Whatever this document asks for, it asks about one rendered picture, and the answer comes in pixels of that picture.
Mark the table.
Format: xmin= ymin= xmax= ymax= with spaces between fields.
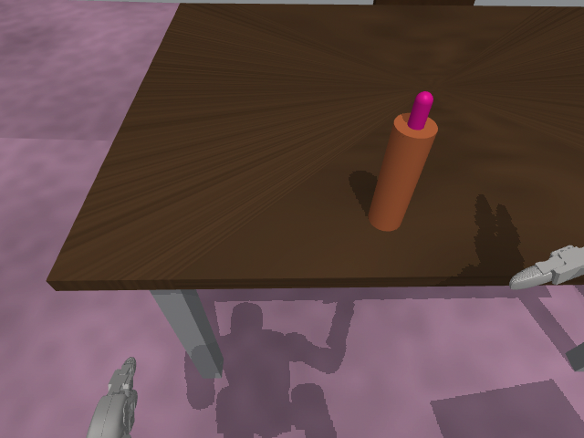
xmin=46 ymin=3 xmax=584 ymax=379

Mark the left robot hand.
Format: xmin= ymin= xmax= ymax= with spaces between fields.
xmin=86 ymin=357 xmax=138 ymax=438

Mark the right robot hand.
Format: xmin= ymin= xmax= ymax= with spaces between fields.
xmin=509 ymin=245 xmax=584 ymax=290

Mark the bottle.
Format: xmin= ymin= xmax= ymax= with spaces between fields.
xmin=368 ymin=91 xmax=438 ymax=232

